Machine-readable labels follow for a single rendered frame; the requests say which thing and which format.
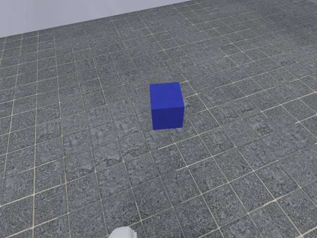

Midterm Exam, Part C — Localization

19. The left robot thigh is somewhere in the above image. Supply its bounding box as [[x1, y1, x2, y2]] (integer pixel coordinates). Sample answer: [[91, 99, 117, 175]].
[[108, 227, 137, 238]]

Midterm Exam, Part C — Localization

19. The carton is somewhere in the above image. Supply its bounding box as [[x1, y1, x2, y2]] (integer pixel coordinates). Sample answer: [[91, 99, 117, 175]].
[[149, 82, 184, 130]]

